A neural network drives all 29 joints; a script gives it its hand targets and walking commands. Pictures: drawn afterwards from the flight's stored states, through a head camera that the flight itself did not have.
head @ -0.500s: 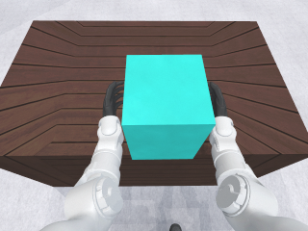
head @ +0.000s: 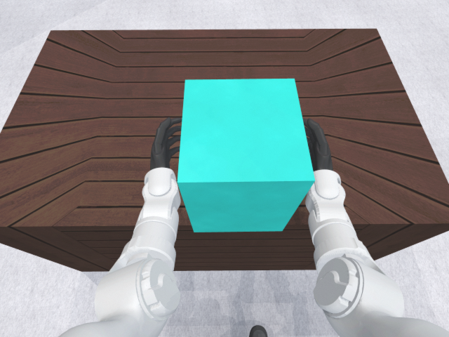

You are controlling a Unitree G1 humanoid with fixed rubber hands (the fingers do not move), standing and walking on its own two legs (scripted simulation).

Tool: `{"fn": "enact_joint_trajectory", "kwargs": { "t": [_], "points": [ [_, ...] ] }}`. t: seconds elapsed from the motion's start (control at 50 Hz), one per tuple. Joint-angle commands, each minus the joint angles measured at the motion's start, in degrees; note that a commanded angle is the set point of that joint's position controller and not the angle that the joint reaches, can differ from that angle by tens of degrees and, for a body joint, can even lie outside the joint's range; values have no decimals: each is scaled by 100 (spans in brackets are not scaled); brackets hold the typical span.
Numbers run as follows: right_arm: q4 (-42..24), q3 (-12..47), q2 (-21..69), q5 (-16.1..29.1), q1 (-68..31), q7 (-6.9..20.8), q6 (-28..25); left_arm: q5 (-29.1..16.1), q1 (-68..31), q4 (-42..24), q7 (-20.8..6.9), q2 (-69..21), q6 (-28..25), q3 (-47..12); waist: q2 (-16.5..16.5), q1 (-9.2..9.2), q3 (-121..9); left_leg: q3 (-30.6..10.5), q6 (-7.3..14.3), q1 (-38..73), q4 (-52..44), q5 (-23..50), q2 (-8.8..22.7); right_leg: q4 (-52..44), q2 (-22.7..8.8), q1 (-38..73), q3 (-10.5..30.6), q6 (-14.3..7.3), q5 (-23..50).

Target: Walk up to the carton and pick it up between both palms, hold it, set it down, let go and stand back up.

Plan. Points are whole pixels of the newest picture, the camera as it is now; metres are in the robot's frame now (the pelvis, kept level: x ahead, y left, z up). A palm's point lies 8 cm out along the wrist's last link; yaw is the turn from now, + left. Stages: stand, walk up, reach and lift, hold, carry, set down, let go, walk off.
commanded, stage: reach and lift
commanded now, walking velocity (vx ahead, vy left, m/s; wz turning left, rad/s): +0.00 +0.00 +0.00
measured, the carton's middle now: (238, 163) +0.44 +0.00 -0.02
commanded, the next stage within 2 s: none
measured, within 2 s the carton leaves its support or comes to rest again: leaves its support in 1.28 s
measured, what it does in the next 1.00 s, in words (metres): stands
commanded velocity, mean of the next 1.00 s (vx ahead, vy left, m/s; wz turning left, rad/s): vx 0.00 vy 0.00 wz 0.00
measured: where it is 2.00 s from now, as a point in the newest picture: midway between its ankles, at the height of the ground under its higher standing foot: outside the picture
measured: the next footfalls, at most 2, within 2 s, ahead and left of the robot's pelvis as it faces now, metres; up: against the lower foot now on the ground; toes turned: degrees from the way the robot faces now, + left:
none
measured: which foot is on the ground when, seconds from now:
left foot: down 0.00-1.00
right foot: down 0.00-1.00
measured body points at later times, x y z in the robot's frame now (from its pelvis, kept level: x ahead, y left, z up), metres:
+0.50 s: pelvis +0.00 +0.00 +0.00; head +0.10 +0.02 +0.44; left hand +0.43 +0.15 +0.02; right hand +0.43 -0.14 +0.02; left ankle -0.06 +0.12 -0.74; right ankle +0.00 -0.10 -0.74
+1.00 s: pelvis -0.02 +0.00 +0.00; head +0.07 +0.01 +0.44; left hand +0.40 +0.16 +0.02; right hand +0.41 -0.13 +0.03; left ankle -0.06 +0.12 -0.74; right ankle +0.00 -0.10 -0.74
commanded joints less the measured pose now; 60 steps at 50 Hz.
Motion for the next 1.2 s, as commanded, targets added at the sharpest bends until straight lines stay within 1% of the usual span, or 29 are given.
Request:
{"fn": "enact_joint_trajectory", "kwargs": {
  "t": [0.0,0.02,0.04,0.08,0.14,0.16,0.18,0.26,0.28,0.34,0.36,0.42,0.46,0.5,0.56,0.6,0.64,0.66,0.7,0.82,0.9,0.92,1.0,1.04,1.06,1.08,1.1,1.12,1.18],
  "points": [
    [410,1607,2676,-444,-2441,749,-215,352,-1989,271,-535,-2342,68,-1141,-56,188,-3190,636,-129,-663,-112,2819,-29,841,-229,3840,-114,69,3024],
    [406,1623,2676,-455,-2463,751,-202,338,-2050,237,-542,-2307,74,-1096,-127,184,-3142,628,-106,-731,-137,2769,-36,832,-230,3904,-95,83,3061],
    [406,1598,2636,-451,-2490,770,-219,369,-2022,217,-516,-2360,98,-1153,-19,185,-3178,621,-146,-667,-121,2868,-9,852,-215,3837,-123,68,3067],
    [375,1574,2641,-489,-2573,763,-285,331,-2061,196,-503,-2425,86,-1212,-27,154,-3303,604,-190,-576,-53,3035,-10,844,-192,3758,-178,75,3116],
    [403,1621,2775,-508,-2474,712,-269,386,-2069,220,-538,-2313,47,-1108,-176,124,-3145,643,-90,-983,-202,2615,-56,904,-274,4223,-90,133,3349],
    [501,1603,2737,-485,-2453,724,-245,410,-2087,145,-527,-2336,72,-1124,-105,89,-3063,584,-126,-833,-229,2752,-2,886,-245,4094,-115,121,3251],
    [600,1622,2680,-449,-2426,731,-227,414,-1985,214,-532,-2326,113,-1099,-90,155,-2934,607,-117,-761,-176,2824,-13,865,-243,4032,-114,104,3196],
    [502,1717,2715,-427,-2447,727,-239,320,-2025,253,-556,-2293,111,-1066,-259,193,-3003,649,-9,-1183,-326,2394,-43,912,-275,4252,-67,154,3273],
    [514,1682,2728,-426,-2457,716,-246,300,-2114,179,-540,-2300,98,-1115,-234,149,-3020,622,-39,-1063,-314,2453,-20,892,-255,4156,-91,152,3178],
    [343,1696,2756,-424,-2623,698,-332,396,-2126,241,-515,-2360,88,-1114,-8,211,-3224,648,-101,-837,-237,2581,-49,827,-240,4040,-109,85,3126],
    [436,1739,2753,-418,-2565,694,-350,374,-2043,290,-512,-2391,86,-1152,-95,164,-3167,632,-94,-785,-169,2777,-30,861,-209,4079,-119,87,3299],
    [397,1798,2774,-452,-2682,654,-489,296,-2186,228,-518,-2430,-27,-1231,-148,154,-3461,619,-56,-1116,-219,2697,-39,940,-265,4222,-106,125,3616],
    [360,1806,2731,-456,-2879,651,-629,257,-2318,247,-470,-2481,-105,-1316,-71,209,-3729,606,-140,-868,-105,2960,2,934,-208,4001,-157,89,3554],
    [484,1881,2789,-476,-2792,621,-676,258,-2365,153,-463,-2500,-166,-1354,-91,137,-3603,586,-186,-754,-88,3188,31,950,-201,4111,-166,84,3674],
    [543,1965,2788,-480,-2964,600,-842,192,-2461,214,-472,-2581,-246,-1457,-152,140,-3683,585,-169,-1014,-124,3184,51,1009,-243,4246,-144,88,3848],
    [531,2023,2790,-471,-3105,582,-989,114,-2556,183,-435,-2664,-306,-1560,-132,159,-3951,558,-233,-719,15,3546,72,995,-185,4052,-176,79,3986],
    [457,2089,2811,-514,-3185,546,-1094,130,-2593,303,-457,-2671,-393,-1554,-212,192,-4124,607,-168,-1164,-92,3137,5,1059,-254,4446,-118,87,4225],
    [520,2031,2748,-530,-3210,528,-1144,114,-2623,312,-447,-2709,-414,-1627,-154,99,-4119,576,-217,-1116,-141,3196,31,1075,-241,4446,-137,98,4244],
    [676,1997,2693,-563,-3286,516,-1255,95,-2808,245,-455,-2722,-487,-1643,-144,108,-4107,562,-265,-777,-105,3362,76,990,-190,4105,-212,96,3910],
    [757,1923,2569,-606,-3536,491,-1356,92,-2915,474,-458,-2747,-490,-1706,8,130,-4193,567,-285,-525,-139,2972,45,790,-158,3726,-250,63,3443],
    [1025,1813,2504,-618,-3423,445,-1315,-1,-3184,274,-478,-2736,-534,-1780,33,-18,-4257,595,-323,-512,-169,2833,24,770,-146,3703,-264,77,3348],
    [946,1732,2450,-658,-3712,443,-1358,-35,-3270,494,-496,-2686,-538,-1752,-7,12,-4227,614,-294,-622,-174,2600,0,728,-161,3635,-257,86,3146],
    [1114,1561,2429,-720,-3744,424,-1218,-140,-3525,534,-512,-2572,-528,-1809,-60,-96,-4148,583,-293,-522,-262,2116,-19,640,-140,3449,-272,109,2744],
    [1120,1680,2425,-690,-3792,407,-1198,-239,-3440,578,-519,-2641,-520,-1901,-120,-104,-4348,572,-283,-587,-233,2183,-36,703,-129,3627,-246,136,3048],
    [1175,1626,2445,-692,-3993,431,-1178,-283,-3765,538,-501,-2637,-544,-1880,-43,-27,-4467,575,-287,-735,-280,2004,-36,721,-134,3515,-248,115,2826],
    [1239,1676,2506,-652,-3842,435,-1131,-313,-3733,553,-482,-2593,-548,-1895,-99,-77,-4478,579,-270,-709,-287,1910,-45,726,-128,3565,-243,116,2789],
    [1145,1707,2491,-599,-3926,449,-1081,-359,-3753,562,-481,-2582,-533,-1897,-84,-30,-4545,580,-246,-751,-313,1802,-50,716,-147,3544,-211,108,2661],
    [1161,1755,2485,-520,-3785,441,-1031,-418,-3650,484,-473,-2613,-501,-2040,9,-130,-4506,547,-293,-624,-283,1874,-56,724,-138,3577,-213,93,2768],
    [990,1805,2483,-516,-4177,454,-1031,-488,-3795,783,-523,-2577,-470,-2034,-14,-43,-4539,568,-234,-850,-302,1648,-89,766,-167,3644,-187,129,2735]
  ]
}}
